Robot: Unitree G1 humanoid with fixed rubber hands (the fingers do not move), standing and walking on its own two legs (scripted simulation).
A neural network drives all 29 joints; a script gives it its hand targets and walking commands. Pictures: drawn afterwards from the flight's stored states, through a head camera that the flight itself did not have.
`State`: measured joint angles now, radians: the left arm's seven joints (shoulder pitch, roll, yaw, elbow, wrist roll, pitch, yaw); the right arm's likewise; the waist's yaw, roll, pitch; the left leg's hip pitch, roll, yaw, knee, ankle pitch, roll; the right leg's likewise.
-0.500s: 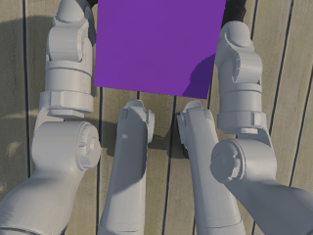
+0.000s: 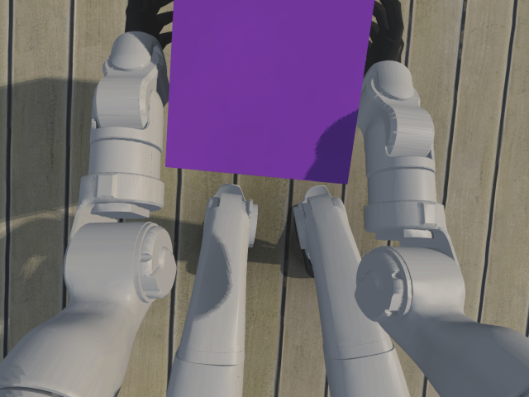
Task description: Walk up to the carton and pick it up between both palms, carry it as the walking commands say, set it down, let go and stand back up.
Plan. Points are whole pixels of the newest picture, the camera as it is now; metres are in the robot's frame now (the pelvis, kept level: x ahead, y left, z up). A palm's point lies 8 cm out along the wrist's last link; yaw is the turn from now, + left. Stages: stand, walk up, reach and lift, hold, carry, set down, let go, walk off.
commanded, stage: reach and lift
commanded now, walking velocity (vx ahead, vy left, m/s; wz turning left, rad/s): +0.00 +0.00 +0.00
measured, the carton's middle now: (262, 59) +0.52 +0.02 -0.14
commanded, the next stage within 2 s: none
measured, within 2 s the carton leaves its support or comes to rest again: neither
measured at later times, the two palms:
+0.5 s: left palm (129, 24) +0.50 +0.15 +0.00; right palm (415, 58) +0.47 -0.12 -0.01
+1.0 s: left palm out of the picture +0.49 +0.14 +0.11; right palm (522, 8) +0.46 -0.13 +0.10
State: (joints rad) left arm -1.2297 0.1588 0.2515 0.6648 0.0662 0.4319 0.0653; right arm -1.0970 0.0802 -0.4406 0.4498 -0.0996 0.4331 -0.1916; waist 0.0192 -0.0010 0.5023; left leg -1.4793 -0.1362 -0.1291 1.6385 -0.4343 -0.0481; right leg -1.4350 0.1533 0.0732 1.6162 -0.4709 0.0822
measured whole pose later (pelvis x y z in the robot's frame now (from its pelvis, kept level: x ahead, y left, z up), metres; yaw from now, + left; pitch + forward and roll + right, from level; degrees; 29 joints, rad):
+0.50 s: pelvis +0.01 +0.00 +0.06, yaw +1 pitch +12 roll -2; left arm -1.09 0.12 0.22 0.65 0.06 0.42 0.08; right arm -0.95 0.10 -0.40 0.45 -0.08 0.42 -0.19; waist 0.01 0.00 0.45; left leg -1.23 -0.13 -0.14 1.44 -0.41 -0.04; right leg -1.20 0.14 0.09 1.42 -0.44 0.06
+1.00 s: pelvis +0.10 -0.01 +0.14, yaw +1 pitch +19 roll -1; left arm -0.69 -0.03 0.32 0.76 0.22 0.30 0.02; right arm -0.56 0.21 -0.43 0.59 -0.22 0.31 -0.12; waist -0.02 0.01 -0.05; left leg -1.00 -0.10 -0.15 1.06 -0.39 -0.02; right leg -0.97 0.12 0.12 1.05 -0.41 0.03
